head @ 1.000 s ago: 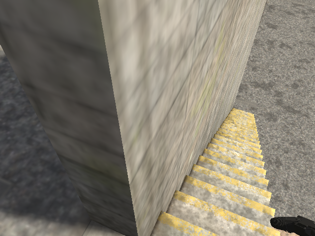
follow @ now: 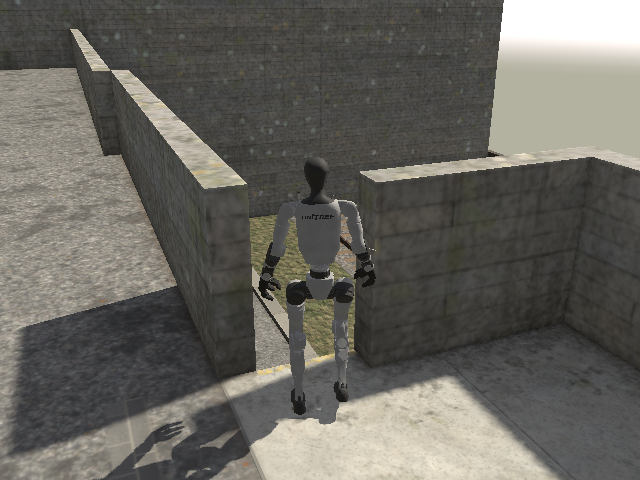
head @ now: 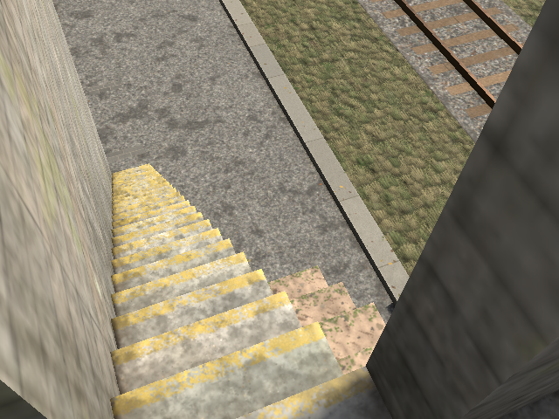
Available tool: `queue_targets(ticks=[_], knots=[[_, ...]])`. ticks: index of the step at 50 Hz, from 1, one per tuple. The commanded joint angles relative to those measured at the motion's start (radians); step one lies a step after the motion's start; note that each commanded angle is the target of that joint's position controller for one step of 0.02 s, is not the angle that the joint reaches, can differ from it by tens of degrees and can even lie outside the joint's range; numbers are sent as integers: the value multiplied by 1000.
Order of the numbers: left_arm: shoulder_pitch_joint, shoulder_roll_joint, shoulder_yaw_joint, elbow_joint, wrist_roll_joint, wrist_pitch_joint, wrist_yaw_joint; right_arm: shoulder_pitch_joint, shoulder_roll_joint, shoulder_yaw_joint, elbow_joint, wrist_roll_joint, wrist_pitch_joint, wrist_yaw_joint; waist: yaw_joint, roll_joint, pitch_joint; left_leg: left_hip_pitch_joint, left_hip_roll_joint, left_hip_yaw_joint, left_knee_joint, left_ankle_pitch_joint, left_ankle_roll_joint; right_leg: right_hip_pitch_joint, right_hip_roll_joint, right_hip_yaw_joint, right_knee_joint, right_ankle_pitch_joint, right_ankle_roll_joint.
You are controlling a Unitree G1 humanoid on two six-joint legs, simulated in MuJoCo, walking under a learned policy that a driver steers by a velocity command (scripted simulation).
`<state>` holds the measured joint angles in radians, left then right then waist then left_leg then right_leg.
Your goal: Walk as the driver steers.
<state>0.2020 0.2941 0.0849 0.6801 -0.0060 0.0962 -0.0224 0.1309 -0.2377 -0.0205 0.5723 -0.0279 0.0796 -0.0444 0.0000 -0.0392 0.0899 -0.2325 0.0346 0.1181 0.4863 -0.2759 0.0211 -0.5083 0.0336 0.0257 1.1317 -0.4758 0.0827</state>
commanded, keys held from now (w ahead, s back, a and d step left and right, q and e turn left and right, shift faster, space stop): w+shift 0.06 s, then w+q+shift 0.28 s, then q+shift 0.62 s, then e+shift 0.04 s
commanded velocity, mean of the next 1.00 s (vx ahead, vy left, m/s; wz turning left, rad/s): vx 0.04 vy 0.09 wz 0.47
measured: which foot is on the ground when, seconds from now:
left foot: down 0.00-0.14, up 0.16-0.64, down 0.66-1.00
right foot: up 0.00-0.10, down 0.12-0.66, up 0.68-1.00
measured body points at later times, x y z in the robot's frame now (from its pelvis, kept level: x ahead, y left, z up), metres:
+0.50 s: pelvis -0.04 +0.03 +0.00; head +0.00 +0.01 +0.45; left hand +0.00 +0.28 -0.12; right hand +0.04 -0.23 -0.14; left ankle -0.08 +0.21 -0.61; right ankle -0.04 -0.11 -0.74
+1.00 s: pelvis -0.03 +0.13 -0.01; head +0.00 +0.16 +0.44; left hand -0.02 +0.45 -0.10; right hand +0.24 -0.03 -0.10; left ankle -0.06 +0.26 -0.74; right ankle +0.07 +0.08 -0.69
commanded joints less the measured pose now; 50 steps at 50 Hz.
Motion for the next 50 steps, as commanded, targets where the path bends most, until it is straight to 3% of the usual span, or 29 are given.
queue_targets(ticks=[1,2,6,7,8,10,11,12,17,18,19,21,22,24,26,27,28,31,32,33,34,35,36,39,41,42,43,47,50], knots=[[-78,50,0,-118,-7,-13,-15,78,-175,-65,-58,0,-7,3,-52,248,-149,246,265,-144,1,639,179,-57,-18,-56,-176,-47,-22],[-119,29,-10,-147,-43,-10,-29,31,-258,-113,-38,123,13,38,-56,279,-164,236,225,-77,74,697,168,-31,-66,-67,-262,30,-29],[62,81,5,-70,9,-42,-12,38,-193,-82,17,102,15,42,20,188,-184,-20,209,-128,137,404,113,362,7,-34,-798,326,-55],[102,96,-5,-61,26,-51,11,74,-78,-51,23,45,8,40,18,-60,-209,-268,142,-82,312,-69,22,609,-213,259,-825,534,-106],[-7,15,-46,-75,37,-68,12,57,-27,-33,-12,36,16,17,0,-274,-237,-225,81,-72,422,-326,-32,379,-380,306,-737,770,-234],[-123,-51,-76,-77,41,-84,11,17,-145,-66,-10,46,46,7,6,-184,-112,-193,34,-129,521,-319,-41,223,-299,164,-754,660,-275],[-65,87,-34,-162,13,-131,-34,42,-221,-93,34,18,-70,4,61,-284,34,-345,-22,-166,815,-335,-61,134,-327,240,-851,237,-346],[-64,55,-36,-84,32,-98,30,30,-162,-84,28,-4,-24,9,54,-63,-86,-251,0,-277,603,-228,-55,207,-336,134,-835,462,-307],[-79,21,-33,-94,44,-77,48,133,-132,-86,40,17,18,36,34,-65,-125,-366,5,-129,697,-196,-120,403,-322,24,-716,748,-326],[234,-60,-81,58,57,-163,14,161,-44,-21,94,-55,28,95,53,-28,-57,-653,84,-400,884,80,-155,373,-658,453,-938,-38,-367],[333,-56,-94,97,54,-218,15,128,-68,-22,103,-35,40,107,97,11,5,-904,36,-488,1028,117,-210,513,-665,538,-949,-181,-356],[196,3,-72,106,85,-271,12,204,-114,-44,130,-13,-4,117,11,-73,-136,-830,-12,-436,1145,121,-209,515,-478,195,-918,37,-287],[62,181,22,69,25,-182,74,133,-204,-105,45,-33,14,110,-50,65,-181,-609,13,-227,929,84,-128,523,-400,57,-817,359,-183],[75,130,12,74,21,-130,93,128,-58,-67,58,6,21,113,-47,-51,-156,-463,12,-146,802,85,-109,394,-350,-107,-774,411,-163],[78,89,7,52,51,-115,85,55,-17,-52,29,32,30,100,1,-146,-77,-408,27,-89,620,38,-106,300,-394,-149,-801,270,-179],[-133,35,-6,-57,102,-213,82,169,11,-3,88,10,7,141,-9,-255,-97,-261,109,-124,599,-41,-146,149,-400,-153,-1032,65,-221],[-171,94,25,-78,75,-244,91,187,-23,-27,81,-3,-19,151,-26,-239,-75,-188,91,-121,532,-58,-134,143,-432,-141,-1024,31,-199],[-113,146,53,-84,33,-238,134,111,-103,-62,49,-21,-90,166,-13,-143,-84,-125,94,-75,213,-67,-59,322,-386,-237,-859,97,-141],[-158,158,52,-98,24,-213,155,190,-137,-76,68,26,-135,189,-62,-47,-129,40,34,-30,-3,74,-51,295,-324,-293,-663,216,-112],[-51,75,25,-99,78,-191,158,298,-219,-112,115,60,-185,179,-44,148,-178,201,-19,-88,-98,288,3,214,-250,-298,-388,-20,-59],[98,-59,-13,-148,73,-179,142,362,-384,-146,70,40,-231,150,42,320,-284,356,188,-389,64,1081,194,29,-142,-253,-93,-258,-5],[114,-79,-33,-244,39,-200,100,297,-424,-153,-27,18,-269,131,78,373,-431,400,348,-735,-24,1005,409,-41,-36,-30,-146,-305,-1],[-74,43,5,-244,-28,-226,94,298,-295,-128,5,-3,-299,114,-36,328,-110,207,295,-729,-103,673,347,-235,-13,35,-2,-220,10],[-37,124,25,-176,26,-207,107,141,-176,-68,1,52,-250,100,43,245,-131,-35,226,-573,-97,335,242,-171,-80,100,210,-22,-3],[66,122,18,-142,18,-190,90,41,-141,-56,-57,30,-214,115,99,188,-162,-130,226,-613,-118,371,232,-103,-72,93,250,64,1],[-4,63,0,-119,36,-116,49,66,-234,-111,-23,-1,-114,62,37,78,-142,-11,133,-462,-59,629,177,-169,-80,-8,90,64,-25],[-44,38,-18,-138,31,-86,30,137,-247,-114,-10,2,-77,41,0,99,-144,21,112,-460,-39,737,167,-166,-51,-32,10,54,-31],[-58,52,-28,-141,18,-59,3,124,-210,-109,-7,24,-55,50,-16,170,-187,14,113,-553,-33,593,158,-85,-25,8,-121,106,-45],[-44,59,-27,-122,38,-78,33,44,-198,-103,-18,6,-45,50,-12,193,-191,-73,71,-516,-40,450,129,111,1,-18,-295,128,-49]])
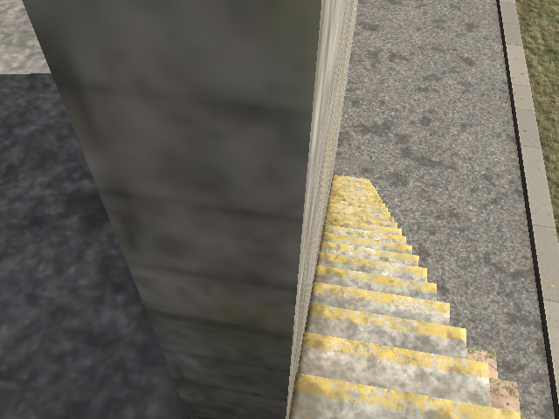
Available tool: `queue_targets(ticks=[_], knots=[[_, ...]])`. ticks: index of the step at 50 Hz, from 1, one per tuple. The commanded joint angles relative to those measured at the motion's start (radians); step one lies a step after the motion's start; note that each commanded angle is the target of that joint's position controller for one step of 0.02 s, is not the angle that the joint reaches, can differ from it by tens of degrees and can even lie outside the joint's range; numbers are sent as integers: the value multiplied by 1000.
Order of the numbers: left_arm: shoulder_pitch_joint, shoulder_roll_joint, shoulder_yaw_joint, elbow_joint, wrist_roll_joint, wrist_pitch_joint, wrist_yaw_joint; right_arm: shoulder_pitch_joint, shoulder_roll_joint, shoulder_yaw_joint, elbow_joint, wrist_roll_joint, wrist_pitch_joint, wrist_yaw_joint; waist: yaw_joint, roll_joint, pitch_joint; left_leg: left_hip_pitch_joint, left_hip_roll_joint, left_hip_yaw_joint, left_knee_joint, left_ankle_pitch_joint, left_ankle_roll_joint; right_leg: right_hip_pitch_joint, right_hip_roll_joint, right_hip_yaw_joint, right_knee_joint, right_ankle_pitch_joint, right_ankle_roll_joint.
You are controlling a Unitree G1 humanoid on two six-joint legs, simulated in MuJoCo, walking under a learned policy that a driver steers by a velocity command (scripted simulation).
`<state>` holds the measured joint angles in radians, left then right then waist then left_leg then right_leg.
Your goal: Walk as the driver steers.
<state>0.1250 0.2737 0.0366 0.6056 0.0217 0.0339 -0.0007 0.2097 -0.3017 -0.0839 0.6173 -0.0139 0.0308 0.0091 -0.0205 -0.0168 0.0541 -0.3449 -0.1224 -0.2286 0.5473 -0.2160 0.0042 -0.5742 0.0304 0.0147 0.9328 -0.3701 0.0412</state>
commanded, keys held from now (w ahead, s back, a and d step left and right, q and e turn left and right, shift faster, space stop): e+shift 0.80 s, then w+e+shift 0.20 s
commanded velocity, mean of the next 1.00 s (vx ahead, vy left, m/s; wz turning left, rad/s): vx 0.01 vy -0.02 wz -0.61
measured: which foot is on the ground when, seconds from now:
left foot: down 0.00-0.08, up 0.10-0.48, down 0.50-1.00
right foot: up 0.00-0.06, down 0.08-0.50, up 0.52-1.00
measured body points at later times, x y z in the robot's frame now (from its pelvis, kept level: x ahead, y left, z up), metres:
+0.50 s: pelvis -0.01 +0.02 +0.00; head +0.02 +0.00 +0.45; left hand +0.14 +0.29 -0.10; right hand +0.08 -0.28 -0.10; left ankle +0.00 +0.12 -0.73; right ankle +0.07 -0.09 -0.73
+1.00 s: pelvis -0.01 +0.03 +0.01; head +0.03 +0.03 +0.46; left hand +0.26 +0.10 -0.11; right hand -0.13 -0.25 -0.08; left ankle +0.01 +0.12 -0.73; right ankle -0.10 -0.11 -0.67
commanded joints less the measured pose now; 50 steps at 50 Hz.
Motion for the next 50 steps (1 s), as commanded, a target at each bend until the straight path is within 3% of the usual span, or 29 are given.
queue_targets(ticks=[1,3,4,5,6,9,11,12,16,23,24,25,26,27,28,29,31,32,34,35,37,40,42,44,45,47,48,49,50], knots=[[49,81,23,-37,6,-19,16,-39,-118,-32,-58,-8,6,-2,3,187,-157,29,225,-174,-105,350,139,238,2,-19,-153,31,-14],[115,49,20,-5,7,-30,20,-59,-84,-12,-44,6,9,-3,36,171,-146,-38,203,-173,-85,119,106,427,-21,-31,-390,167,-42],[78,31,8,-7,24,-41,21,-1,-23,10,-17,0,5,-4,13,59,-117,-80,131,-117,-2,-119,61,475,-89,83,-528,144,-55],[80,61,-6,-24,40,-57,16,89,36,29,3,-12,5,-5,-18,-159,-143,-158,17,5,236,-382,-1,521,-325,392,-607,272,-94],[120,82,-8,10,32,-56,5,70,-63,4,8,9,11,-10,11,-186,-130,-79,14,9,187,-393,-27,335,-389,532,-708,242,-159],[53,154,29,27,8,-41,-19,-61,-110,-6,17,5,8,-12,10,-140,-56,-36,70,131,176,-203,-40,316,-210,440,-697,17,-124],[122,197,56,48,-13,-33,-17,-64,-100,-5,25,-4,5,-15,30,-128,-56,-110,45,149,287,-237,-51,395,-197,448,-670,127,-145],[161,206,72,59,-24,-26,-27,-49,-91,-6,33,14,9,-12,30,-94,-46,-137,48,146,325,-249,-52,408,-205,458,-655,189,-160],[135,154,78,54,-18,-9,-42,-104,-46,2,23,8,-1,-26,40,-121,-89,-147,31,164,315,-253,-41,436,-147,457,-640,195,-177],[118,175,107,48,-6,22,-28,5,-51,3,63,18,-30,-69,21,-198,-100,120,-18,162,-91,-174,12,314,-92,564,-666,-53,-138],[87,119,71,-37,13,-13,8,160,-28,2,75,-13,-54,15,-18,-29,-148,355,68,152,-139,90,79,151,-137,664,-753,-91,-167],[75,96,43,-23,17,-18,18,140,-33,-8,82,-12,-57,48,-51,-49,-91,507,129,127,-179,102,121,-13,-85,672,-706,-151,-136],[155,50,27,-22,11,-21,24,163,-80,-27,65,-21,-62,50,-54,31,-134,601,277,-46,-227,-71,280,-158,25,534,-543,-170,-79],[134,54,23,-76,31,-20,17,132,-158,-37,54,-52,-99,32,-31,164,-6,484,529,-388,-390,-46,467,-314,167,341,-239,-64,56],[150,133,43,-23,40,-22,21,-4,-110,-21,28,-70,-120,31,32,53,30,340,549,-335,-484,-137,408,-292,77,333,-101,61,60],[234,201,73,18,32,-33,30,-148,-74,-14,-29,-28,-131,35,95,105,-45,279,444,-183,-455,-209,310,-161,81,254,49,113,71],[288,197,83,70,51,-61,14,-317,4,17,-109,17,-153,4,139,142,-69,150,335,-3,-411,-193,208,-94,74,178,341,126,55],[277,181,76,60,57,-64,-5,-312,-9,17,-142,13,-167,-18,133,96,-64,109,346,42,-404,-159,210,-66,49,144,458,117,53],[166,139,61,31,19,-68,-28,-220,-38,13,-153,-15,-183,-51,55,57,-45,130,350,109,-385,-144,248,-117,22,115,553,130,75],[133,123,49,42,8,-74,-27,-177,-38,14,-156,-35,-181,-55,25,40,-24,157,350,145,-357,-95,262,-151,2,113,568,134,90],[95,102,34,51,-6,-83,-32,-88,-42,15,-156,-34,-178,-57,-17,51,-35,244,337,207,-323,6,273,-178,-38,81,468,158,106],[12,14,-12,41,7,-66,-71,92,-100,-14,-88,-28,-156,-83,-93,82,-46,419,381,250,-279,313,287,-228,-120,-7,116,148,119],[20,25,-22,40,11,-28,-103,241,-129,-33,-24,-58,-143,-67,-111,107,-108,583,523,204,-238,667,318,-257,-150,18,-28,92,120],[77,56,-15,54,18,-19,-91,210,-129,-46,-4,-66,-141,-63,-56,119,-122,570,568,231,-218,834,279,-213,-145,36,-62,69,111],[92,57,-14,65,39,-24,-89,174,-144,-53,0,-54,-152,-66,-35,168,-132,534,552,257,-233,796,282,-163,-144,31,-60,51,103],[138,66,-3,79,54,-26,-104,67,-134,-55,-15,-67,-178,-70,13,147,-141,441,555,327,-257,696,268,-105,-165,44,3,79,102],[-106,84,41,-12,-166,29,-108,0,-100,-36,24,120,-52,-57,-38,204,32,404,395,439,-227,715,124,-262,-117,-82,45,158,53],[-85,47,25,-37,-150,48,-112,68,-97,-35,42,122,3,-73,-45,224,-11,408,424,461,-225,694,102,-238,-136,-67,51,144,33],[-72,4,16,-54,-9,49,-94,162,-104,-40,56,28,-1,-63,-53,102,-104,452,494,448,-103,749,128,-124,-107,-89,-17,73,18]])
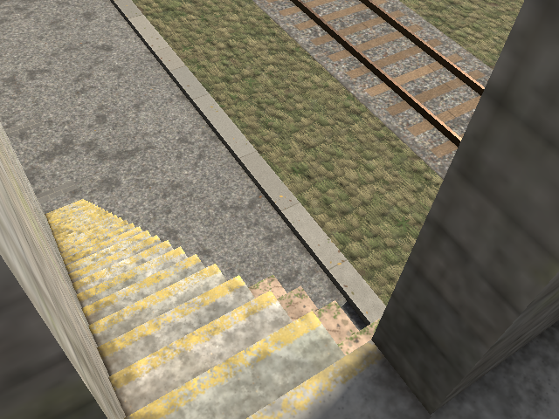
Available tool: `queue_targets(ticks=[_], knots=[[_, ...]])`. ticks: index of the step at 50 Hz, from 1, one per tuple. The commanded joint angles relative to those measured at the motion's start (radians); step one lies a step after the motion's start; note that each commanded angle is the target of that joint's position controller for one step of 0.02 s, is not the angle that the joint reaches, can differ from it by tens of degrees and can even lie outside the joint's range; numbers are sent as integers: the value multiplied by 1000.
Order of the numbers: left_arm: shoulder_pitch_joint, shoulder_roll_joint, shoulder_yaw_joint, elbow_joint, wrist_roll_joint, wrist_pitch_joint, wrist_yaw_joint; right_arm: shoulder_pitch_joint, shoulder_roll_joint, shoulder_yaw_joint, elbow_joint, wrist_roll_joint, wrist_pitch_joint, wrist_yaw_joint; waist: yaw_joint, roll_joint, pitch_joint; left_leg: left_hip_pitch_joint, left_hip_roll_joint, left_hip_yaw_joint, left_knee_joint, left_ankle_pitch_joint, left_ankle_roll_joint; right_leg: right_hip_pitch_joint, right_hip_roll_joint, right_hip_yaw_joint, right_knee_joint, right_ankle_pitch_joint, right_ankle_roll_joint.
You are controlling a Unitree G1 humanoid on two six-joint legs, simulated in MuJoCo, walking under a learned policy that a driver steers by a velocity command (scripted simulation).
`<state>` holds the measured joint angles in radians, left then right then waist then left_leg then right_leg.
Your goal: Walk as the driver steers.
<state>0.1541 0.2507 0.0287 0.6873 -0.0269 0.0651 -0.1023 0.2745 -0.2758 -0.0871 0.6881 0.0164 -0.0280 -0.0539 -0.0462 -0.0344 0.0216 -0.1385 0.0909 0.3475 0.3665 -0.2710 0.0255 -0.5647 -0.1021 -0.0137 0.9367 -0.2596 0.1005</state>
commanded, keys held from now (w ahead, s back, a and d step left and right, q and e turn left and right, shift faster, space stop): w+e+shift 0.02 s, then w+shift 0.04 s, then w+q+shift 0.94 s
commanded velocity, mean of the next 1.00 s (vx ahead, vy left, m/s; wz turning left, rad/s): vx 0.07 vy -0.16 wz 0.46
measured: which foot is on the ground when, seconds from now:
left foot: down 0.00-0.28, up 0.30-0.66, down 0.68-0.90, up 0.92-1.00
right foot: up 0.00-0.24, down 0.26-0.66, up 0.68-0.88, down 0.90-1.00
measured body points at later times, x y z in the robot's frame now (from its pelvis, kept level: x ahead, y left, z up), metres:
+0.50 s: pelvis +0.07 -0.20 +0.00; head +0.11 -0.21 +0.45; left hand +0.15 +0.07 -0.12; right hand +0.20 -0.46 -0.12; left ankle +0.00 -0.11 -0.63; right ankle +0.02 -0.26 -0.75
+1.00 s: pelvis +0.10 -0.33 -0.01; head +0.14 -0.34 +0.44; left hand +0.01 -0.06 -0.10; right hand +0.33 -0.52 -0.14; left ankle +0.03 -0.19 -0.66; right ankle +0.14 -0.47 -0.75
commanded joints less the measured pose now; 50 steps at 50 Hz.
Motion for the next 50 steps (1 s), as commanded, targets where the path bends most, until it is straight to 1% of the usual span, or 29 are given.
queue_targets(ticks=[1,3,4,5,7,11,13,14,15,16,18,19,23,27,30,33,34,35,36,37,38,40,43,44,46,47,48,49,50], knots=[[-93,2,21,-140,59,18,11,138,-160,-48,19,-5,57,-6,-13,139,-91,257,307,-123,105,806,114,-120,21,-62,-16,-31,-62],[-88,-10,27,-153,45,26,20,127,-185,-51,33,-24,60,-19,9,195,-69,155,356,-132,109,746,104,-32,41,-81,-55,-86,-98],[57,5,4,-69,74,55,-44,41,-127,-10,11,-168,-82,11,31,238,-19,24,457,-259,-199,467,258,12,-61,174,-9,91,-41],[33,33,26,-65,79,35,-22,-65,-114,-16,37,-112,-138,2,86,249,30,8,493,-310,-257,302,267,-20,-45,216,29,-22,-28],[-63,47,24,-86,113,14,6,-20,-177,-35,99,-76,-182,-7,51,61,-42,133,404,-226,-223,159,209,-56,-7,222,-73,-112,-18],[-87,45,9,-35,87,5,49,18,-270,-66,152,-75,-77,16,-23,92,-32,138,332,-175,-188,216,158,175,80,101,-473,-161,-62],[40,120,43,27,33,-2,53,-38,-218,-36,144,-111,-37,29,61,110,-110,-18,292,-173,-61,473,166,509,147,82,-637,206,-188],[142,243,88,36,16,-20,59,22,-100,6,125,-96,-64,41,77,-3,-359,-163,121,-53,247,379,105,847,64,161,-474,670,-336],[301,123,42,94,65,-32,34,56,-125,-20,188,-3,28,28,200,-75,-223,-467,-59,-42,630,-369,-28,910,-106,166,-393,1262,-343],[323,134,26,119,36,-33,47,86,-45,-5,183,-18,62,18,169,-133,-181,-527,-113,-278,774,-526,-16,813,-172,160,-370,1569,-335],[222,111,12,125,48,-26,97,104,-33,-7,178,-16,86,11,84,-85,-72,-483,-80,-379,820,-357,-4,625,-164,99,-474,1172,-269],[71,271,61,100,15,-40,77,41,-62,17,91,-60,-66,37,-61,-358,-170,-429,-44,-308,943,-352,6,510,-144,179,-542,1088,-345],[-103,107,13,-38,61,-33,84,17,-68,35,111,-51,-133,64,-79,7,-110,-409,-37,-334,929,-168,-35,376,-179,103,-664,707,-418],[-3,257,54,-31,80,-27,128,-69,-20,74,80,-37,-119,108,-39,32,-93,-442,-50,-264,716,-106,-44,426,-179,-23,-667,960,-343],[38,312,82,-73,76,-15,151,38,-45,72,135,-33,-62,113,-26,-23,-128,-301,-90,-192,346,-74,-52,523,-119,-128,-657,1197,-89],[-238,353,103,-246,29,-20,142,483,-152,-7,304,-41,-23,64,-230,27,-168,168,-191,-164,-27,188,44,255,37,-173,-169,1089,242],[-94,171,46,-147,106,-23,113,443,-148,-6,346,-83,-45,61,-186,318,-189,304,23,-476,48,453,151,-49,77,-23,351,-343,221],[-77,23,-15,-196,99,-36,114,499,-169,-3,328,-145,-85,63,-98,191,-229,346,249,-720,107,666,258,-237,45,215,592,-633,201],[50,39,-19,-194,74,-81,112,338,-217,-28,229,-129,-126,66,-44,106,-191,219,370,-870,36,692,358,-184,10,406,528,-636,212],[-1,162,32,-190,24,-111,120,4,-157,-23,115,-91,-140,79,7,39,-56,-17,285,-837,-30,536,368,-194,46,347,587,-577,157],[-15,203,47,-198,51,-125,139,-165,-115,-16,43,-40,-138,84,66,26,-89,-229,144,-734,-49,415,309,-24,76,261,453,-507,66],[138,159,39,-136,93,-109,158,-233,-168,-12,-6,-48,-97,103,214,50,-33,-551,-36,-611,-40,343,247,331,110,53,36,-339,-15],[185,127,27,-84,-22,-95,95,-62,-237,-53,-6,-77,-37,126,130,56,-93,-364,-79,-610,70,344,251,516,242,-82,-498,-24,4],[226,152,41,-59,-17,-101,93,14,-167,-41,-13,-94,-19,139,109,63,-134,-352,-116,-574,178,211,182,600,163,39,-586,178,-65],[395,302,72,-36,94,-171,134,199,50,47,-78,-31,19,109,95,-292,-135,-826,-237,-559,580,-410,-126,817,-564,718,-524,1223,-582],[381,217,47,-11,110,-181,155,141,42,63,-50,-55,49,93,114,-143,-135,-921,-135,-596,739,-339,-211,815,-584,724,-613,1077,-583],[270,203,51,3,61,-192,164,74,16,60,-46,-51,60,83,79,-155,-98,-923,-95,-550,842,-213,-232,740,-449,562,-626,771,-451],[166,216,64,-25,29,-115,192,-58,-171,-26,-87,-62,89,85,47,13,-35,-741,-101,-425,955,-227,-124,608,-309,318,-477,867,-235],[179,214,59,-7,25,-82,206,-23,-133,-21,-75,-57,109,105,4,-3,-69,-663,-123,-417,1018,-126,-95,525,-214,156,-468,882,-150]])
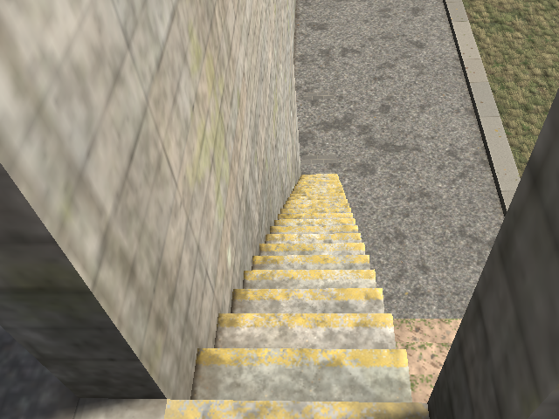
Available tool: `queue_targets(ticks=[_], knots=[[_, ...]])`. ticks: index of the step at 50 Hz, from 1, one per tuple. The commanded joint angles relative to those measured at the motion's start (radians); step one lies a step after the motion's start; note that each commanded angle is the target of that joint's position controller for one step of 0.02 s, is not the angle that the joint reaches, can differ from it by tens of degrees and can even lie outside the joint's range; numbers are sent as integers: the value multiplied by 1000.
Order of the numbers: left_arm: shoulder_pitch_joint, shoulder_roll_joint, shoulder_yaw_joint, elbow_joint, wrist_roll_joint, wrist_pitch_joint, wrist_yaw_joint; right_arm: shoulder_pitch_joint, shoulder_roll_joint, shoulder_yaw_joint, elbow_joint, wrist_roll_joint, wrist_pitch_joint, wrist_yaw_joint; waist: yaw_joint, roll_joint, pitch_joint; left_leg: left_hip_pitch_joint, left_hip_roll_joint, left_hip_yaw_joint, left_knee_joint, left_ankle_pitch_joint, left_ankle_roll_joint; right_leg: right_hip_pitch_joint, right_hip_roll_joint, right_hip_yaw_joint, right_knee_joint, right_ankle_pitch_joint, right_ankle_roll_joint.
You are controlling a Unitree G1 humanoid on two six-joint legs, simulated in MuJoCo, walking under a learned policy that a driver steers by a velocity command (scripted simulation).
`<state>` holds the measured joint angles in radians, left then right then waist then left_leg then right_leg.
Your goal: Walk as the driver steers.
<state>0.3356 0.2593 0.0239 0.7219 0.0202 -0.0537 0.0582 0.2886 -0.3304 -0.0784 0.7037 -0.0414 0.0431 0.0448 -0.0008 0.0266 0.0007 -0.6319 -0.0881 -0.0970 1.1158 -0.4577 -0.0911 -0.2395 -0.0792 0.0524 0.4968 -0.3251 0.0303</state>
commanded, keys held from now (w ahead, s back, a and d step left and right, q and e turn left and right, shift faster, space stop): w+q+shift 0.30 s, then q+shift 0.02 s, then e+shift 0.68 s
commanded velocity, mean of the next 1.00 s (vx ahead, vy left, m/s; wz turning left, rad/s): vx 0.17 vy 0.18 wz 0.08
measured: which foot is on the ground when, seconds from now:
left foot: up 0.00-0.44, down 0.46-0.98, up 1.00-1.00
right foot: down 0.00-0.46, up 0.48-0.92, down 0.94-1.00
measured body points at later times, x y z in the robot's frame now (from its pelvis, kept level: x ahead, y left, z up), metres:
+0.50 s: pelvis -0.03 +0.13 -0.02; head -0.01 +0.14 +0.43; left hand -0.22 +0.36 -0.15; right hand +0.26 +0.01 -0.11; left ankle -0.08 +0.27 -0.74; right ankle -0.04 -0.12 -0.71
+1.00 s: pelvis +0.03 +0.16 -0.01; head +0.05 +0.14 +0.43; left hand +0.20 +0.41 -0.10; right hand +0.14 -0.12 -0.14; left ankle -0.08 +0.28 -0.73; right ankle +0.06 +0.07 -0.74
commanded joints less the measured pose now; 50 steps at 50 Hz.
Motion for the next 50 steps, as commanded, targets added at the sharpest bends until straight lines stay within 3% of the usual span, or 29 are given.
queue_targets(ticks=[1,3,4,5,7,11,12,15,16,17,18,19,20,22,23,24,25,27,30,32,33,37,42,43,44,46,48,49,50], knots=[[29,212,66,-31,-7,51,45,-23,-34,-13,-94,20,61,22,-53,-118,-48,-104,49,44,309,128,34,119,-201,10,-30,888,-40],[100,188,67,1,9,55,38,-107,7,6,-143,32,90,35,-39,-151,-2,-123,52,43,363,223,41,47,-210,-36,-44,701,-41],[-20,109,32,-65,67,-64,18,60,106,109,-85,64,62,59,14,-312,-29,-172,84,-15,579,275,-55,-60,-238,14,-191,761,-236],[-51,97,34,-53,71,-111,12,78,49,85,-80,54,56,59,-16,-208,-21,-213,102,-62,685,253,-107,22,-304,18,-212,718,-287],[-6,94,36,0,51,-149,-1,3,-19,65,-101,61,46,55,12,-89,11,-256,119,-119,704,289,-139,71,-265,-56,-208,576,-263],[56,170,57,43,21,-140,-5,-97,-37,41,-123,18,29,72,67,-129,50,-213,195,-78,564,216,-173,218,-278,-149,-257,472,-212],[106,187,66,61,13,-138,-8,-116,-39,37,-113,29,27,81,91,-131,57,-214,216,-86,485,217,-181,275,-299,-157,-255,477,-206],[221,241,95,116,27,-106,-9,-177,25,56,-71,-10,11,119,146,-140,120,-259,337,-116,69,162,-164,430,-390,-162,-283,423,-208],[248,335,145,188,29,-22,19,-436,-36,12,-233,34,41,119,134,-189,86,-181,240,97,-32,60,-27,310,-387,-93,-309,-28,-109],[183,215,71,82,66,-36,-47,-301,39,65,-120,-19,-17,118,168,-240,128,-217,338,-63,-28,59,-81,325,-461,-105,-388,-146,-130],[184,284,129,182,14,14,2,-427,23,33,-209,39,13,127,112,-255,122,-19,220,105,-253,-2,17,161,-358,-176,-368,-169,-86],[136,276,118,166,19,29,8,-413,49,42,-177,49,12,120,109,-286,157,102,171,159,-387,-31,52,70,-297,-268,-335,-79,-75],[139,260,115,178,15,33,-4,-366,59,42,-128,37,-2,94,113,-273,149,163,111,236,-486,-45,77,82,-290,-276,-258,139,-85],[105,240,106,199,-6,32,-36,13,58,22,36,23,-21,52,-66,-170,14,562,34,271,-689,210,131,-26,-242,-321,69,509,-85],[39,170,85,166,6,20,-64,246,-26,-3,133,16,-39,29,-180,38,-113,828,99,189,-692,263,125,-203,-138,-292,337,98,-64],[0,23,48,78,24,18,-82,359,-232,-30,144,38,-63,5,-186,415,-167,941,435,-129,-746,484,167,-492,0,-235,644,-470,-38],[-52,96,65,75,20,31,-78,368,-250,-34,163,59,-72,-17,-220,303,-173,780,467,-136,-778,662,210,-475,24,-47,756,-361,-68],[15,58,59,114,2,32,-82,114,-110,10,146,40,-73,-45,-53,207,-9,609,418,-1,-762,739,180,-451,-10,-5,752,-162,-78],[129,102,81,167,16,59,-86,-114,-1,40,78,49,-71,-60,64,193,-8,492,368,144,-791,842,186,-313,3,-56,765,-15,-35],[61,94,81,133,6,75,-98,-114,1,36,82,40,-85,-70,62,149,17,466,408,155,-825,752,228,-331,4,-67,778,-2,-37],[49,91,84,140,-12,99,-90,-126,-14,31,61,43,-95,-80,60,54,72,471,505,114,-769,1064,249,-365,25,-48,796,-43,-24],[-80,67,73,52,17,134,-106,-76,-38,16,63,33,-83,-102,39,116,42,550,519,178,-773,797,248,-416,-1,-66,720,10,-44],[-191,49,65,-27,4,141,-119,-40,-77,-3,72,21,-72,-91,-6,116,77,544,473,298,-706,713,186,-276,3,-145,398,55,-64],[-159,-2,28,-48,-12,78,-193,-61,-120,-11,22,-67,-127,-92,34,-9,38,437,496,243,-909,468,281,-133,-39,-60,365,70,-56],[-167,1,32,-59,-6,48,-215,-109,-151,-30,22,-47,-141,-106,26,23,77,444,517,246,-944,283,296,-151,-14,-61,343,10,-47],[-220,66,48,-74,-8,6,-202,-106,-135,-28,51,-7,-141,-133,14,-37,41,620,497,318,-828,419,293,-197,40,-111,148,21,-76],[-217,130,71,-76,-19,-20,-161,58,-117,-25,93,10,-134,-142,-13,-83,-54,705,430,390,-621,601,208,-34,99,-103,-56,508,-161],[-72,263,107,-56,-22,-22,-122,83,-30,10,16,7,-163,-145,19,-269,-277,444,267,469,-334,427,39,362,-112,222,27,955,-399],[84,288,111,-34,-9,-36,-88,-80,9,22,-56,-7,-187,-139,103,-252,-301,148,108,305,-167,-247,-6,544,-165,486,-45,852,-501]])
